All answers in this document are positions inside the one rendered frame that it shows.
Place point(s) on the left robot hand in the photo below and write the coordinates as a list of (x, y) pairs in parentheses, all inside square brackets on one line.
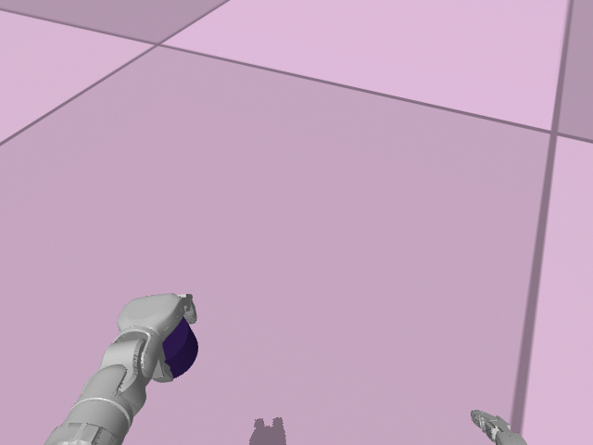
[(160, 313)]

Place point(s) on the left robot arm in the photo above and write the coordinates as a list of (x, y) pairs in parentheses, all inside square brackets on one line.
[(113, 395)]

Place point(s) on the right robot hand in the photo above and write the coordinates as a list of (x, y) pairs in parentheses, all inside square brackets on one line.
[(496, 429)]

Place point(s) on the tin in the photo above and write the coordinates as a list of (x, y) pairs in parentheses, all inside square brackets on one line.
[(180, 348)]

